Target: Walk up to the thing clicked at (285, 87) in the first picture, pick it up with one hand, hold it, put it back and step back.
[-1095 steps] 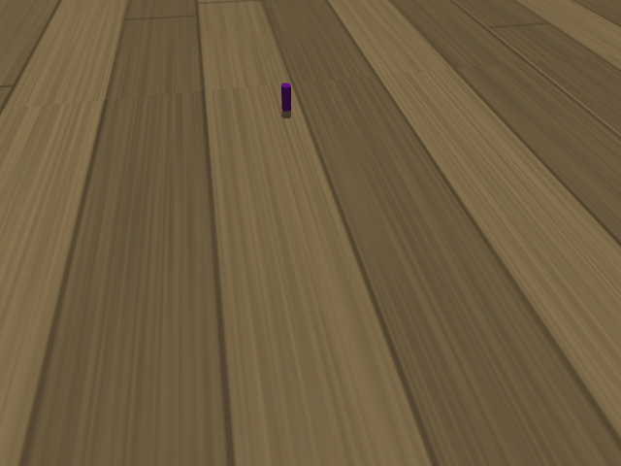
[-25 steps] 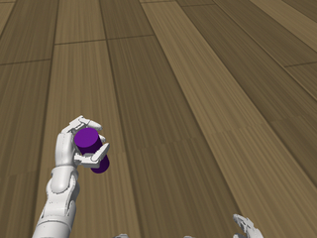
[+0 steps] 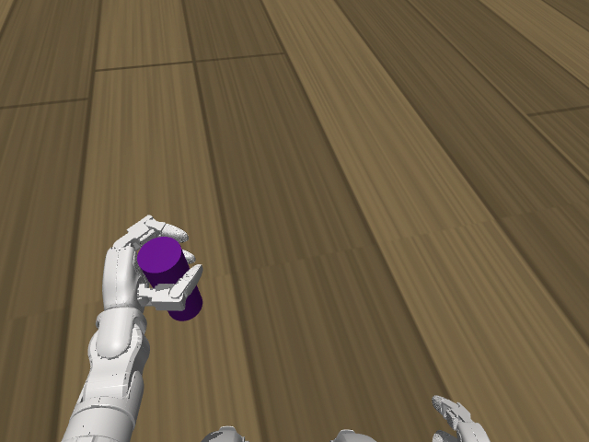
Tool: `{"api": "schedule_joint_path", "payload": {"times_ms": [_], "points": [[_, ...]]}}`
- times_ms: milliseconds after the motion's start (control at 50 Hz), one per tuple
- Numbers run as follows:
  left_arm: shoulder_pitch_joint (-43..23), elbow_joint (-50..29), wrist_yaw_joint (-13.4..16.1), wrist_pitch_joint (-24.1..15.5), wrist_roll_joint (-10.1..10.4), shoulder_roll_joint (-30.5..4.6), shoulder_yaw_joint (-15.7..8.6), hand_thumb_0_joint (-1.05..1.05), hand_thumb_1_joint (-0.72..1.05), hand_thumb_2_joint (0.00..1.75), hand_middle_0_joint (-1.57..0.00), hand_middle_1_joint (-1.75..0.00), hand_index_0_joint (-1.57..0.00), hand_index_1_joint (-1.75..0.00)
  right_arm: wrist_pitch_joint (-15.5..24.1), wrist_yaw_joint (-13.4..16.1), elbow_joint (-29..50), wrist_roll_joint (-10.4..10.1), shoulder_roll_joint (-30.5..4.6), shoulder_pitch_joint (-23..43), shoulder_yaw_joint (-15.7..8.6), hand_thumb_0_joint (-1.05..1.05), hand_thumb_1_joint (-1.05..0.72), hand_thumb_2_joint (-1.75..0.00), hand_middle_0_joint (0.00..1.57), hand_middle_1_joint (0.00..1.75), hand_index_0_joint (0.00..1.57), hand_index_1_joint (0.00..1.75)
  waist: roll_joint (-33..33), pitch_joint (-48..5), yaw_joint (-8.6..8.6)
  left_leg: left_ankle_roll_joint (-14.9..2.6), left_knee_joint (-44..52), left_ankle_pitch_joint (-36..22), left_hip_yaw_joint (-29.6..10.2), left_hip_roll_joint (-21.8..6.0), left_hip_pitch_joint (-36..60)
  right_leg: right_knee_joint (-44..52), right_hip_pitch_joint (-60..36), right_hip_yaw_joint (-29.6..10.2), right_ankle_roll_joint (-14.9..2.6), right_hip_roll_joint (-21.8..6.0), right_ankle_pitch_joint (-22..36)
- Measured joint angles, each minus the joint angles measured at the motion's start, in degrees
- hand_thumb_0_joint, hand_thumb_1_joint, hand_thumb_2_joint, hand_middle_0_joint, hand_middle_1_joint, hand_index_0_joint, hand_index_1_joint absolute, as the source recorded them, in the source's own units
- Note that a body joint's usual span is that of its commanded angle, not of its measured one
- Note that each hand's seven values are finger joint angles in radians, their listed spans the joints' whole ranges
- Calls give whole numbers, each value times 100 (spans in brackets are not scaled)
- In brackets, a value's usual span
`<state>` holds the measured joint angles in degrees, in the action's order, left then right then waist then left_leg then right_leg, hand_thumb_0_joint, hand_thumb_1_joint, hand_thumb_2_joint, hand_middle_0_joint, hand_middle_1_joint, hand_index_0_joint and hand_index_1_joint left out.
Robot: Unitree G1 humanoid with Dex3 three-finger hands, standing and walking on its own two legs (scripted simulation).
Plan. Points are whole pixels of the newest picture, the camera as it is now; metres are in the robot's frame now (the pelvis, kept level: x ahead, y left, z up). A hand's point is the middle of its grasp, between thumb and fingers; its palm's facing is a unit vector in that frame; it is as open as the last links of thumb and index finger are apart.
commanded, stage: crouch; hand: left
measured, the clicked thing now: (173, 282) +0.33 +0.17 -0.01
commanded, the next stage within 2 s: lower in 1.70 s
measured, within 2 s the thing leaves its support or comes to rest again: neither
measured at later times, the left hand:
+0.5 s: hand (192, 307) +0.38 +0.19 -0.21, palm faces +0.20 -0.98 -0.04, open 7.7 cm
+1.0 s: hand (200, 326) +0.42 +0.21 -0.41, palm faces +0.24 -0.97 -0.04, open 7.7 cm
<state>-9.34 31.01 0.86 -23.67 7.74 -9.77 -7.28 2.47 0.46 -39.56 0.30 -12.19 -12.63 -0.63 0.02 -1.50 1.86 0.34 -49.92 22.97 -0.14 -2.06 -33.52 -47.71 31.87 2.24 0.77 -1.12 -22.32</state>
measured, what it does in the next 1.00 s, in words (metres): lowers itself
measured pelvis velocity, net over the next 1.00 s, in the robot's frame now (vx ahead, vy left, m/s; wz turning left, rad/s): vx -0.08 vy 0.00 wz -0.08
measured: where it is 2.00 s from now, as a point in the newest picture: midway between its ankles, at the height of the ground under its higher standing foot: outside the picture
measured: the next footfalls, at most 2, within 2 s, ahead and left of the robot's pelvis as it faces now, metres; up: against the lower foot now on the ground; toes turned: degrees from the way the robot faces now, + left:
none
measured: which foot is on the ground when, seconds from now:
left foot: down 0.00-1.00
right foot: down 0.00-1.00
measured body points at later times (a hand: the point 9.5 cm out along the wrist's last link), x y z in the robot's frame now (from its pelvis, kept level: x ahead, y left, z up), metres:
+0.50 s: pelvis -0.04 +0.00 -0.18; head +0.13 +0.02 +0.23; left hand +0.37 +0.24 -0.20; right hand +0.08 -0.27 -0.31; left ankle +0.02 +0.12 -0.70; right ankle +0.02 -0.13 -0.70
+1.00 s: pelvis -0.08 +0.00 -0.35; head +0.14 +0.04 +0.04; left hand +0.40 +0.26 -0.40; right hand -0.03 -0.28 -0.47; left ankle +0.02 +0.12 -0.70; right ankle +0.02 -0.13 -0.70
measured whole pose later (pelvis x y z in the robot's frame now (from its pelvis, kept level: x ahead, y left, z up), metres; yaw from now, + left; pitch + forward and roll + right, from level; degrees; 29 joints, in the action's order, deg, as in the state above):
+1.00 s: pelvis -0.08 +0.00 -0.35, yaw -4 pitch +32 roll -5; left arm -45.1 71.8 -1.7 -45.3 1.4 -28.7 -29.4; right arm 0.0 -5.6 -44.3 8.2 -15.1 -6.2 3.4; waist -1.9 -4.3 11.2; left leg 0.8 -128.9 38.1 -5.7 -2.0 -122.8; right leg -125.7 119.9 3.8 0.2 -1.0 -37.5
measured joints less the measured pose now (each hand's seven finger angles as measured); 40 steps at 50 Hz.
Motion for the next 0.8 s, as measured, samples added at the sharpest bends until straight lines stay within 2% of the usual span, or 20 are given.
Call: {"api": "schedule_joint_path", "payload": {"times_ms": [160,320,400,520,600,800], "points": [[-468,949,-54,-748,-124,-55,-369,0,-14,115,-84,-114,-84,-118,75,-199,56,148,-38,163,-93,0,-88,-90,20,30,20,30,-113,-88,104,10,-920,233,-48,-13,-1336,-946,1339,13,-26,-2,-255],[-1170,1884,-54,-1737,-146,-358,-608,0,-14,115,-84,-114,-84,-118,145,-350,-23,337,-225,220,-120,0,-88,-90,20,30,20,30,-97,-711,259,39,-3088,958,-212,-32,-3889,-3073,3835,88,-29,-7,-990],[-1538,2108,-61,-1904,-161,-501,-747,0,-14,115,-84,-114,-84,-118,68,-402,-75,395,-250,346,-86,0,-88,-90,20,30,20,30,-49,-852,300,39,-4013,1254,-242,-48,-4890,-3994,4840,77,-46,3,-1276],[-1943,2360,-97,-1936,-157,-591,-1128,0,-15,116,-84,-113,-84,-117,-64,-475,-179,442,-213,523,-33,0,-89,-90,20,30,20,30,68,-898,296,22,-4962,1465,-251,-65,-5972,-4956,5947,38,-51,19,-1479],[-2331,2848,-166,-2029,-166,-713,-1343,0,-15,116,-84,-113,-85,-117,-102,-538,-257,469,-171,583,30,0,-90,-90,20,30,20,30,42,-897,325,24,-5486,1504,-267,-55,-6610,-5505,6597,26,-59,11,-1531],[-3097,3655,-258,-2229,-495,-1293,-1900,0,-15,116,-85,-113,-85,-116,-132,-615,-324,662,-204,695,205,0,-90,-90,20,30,20,30,-173,-589,661,90,-6929,1537,-452,-24,-8090,-6913,8036,119,-114,8,-1565]]}}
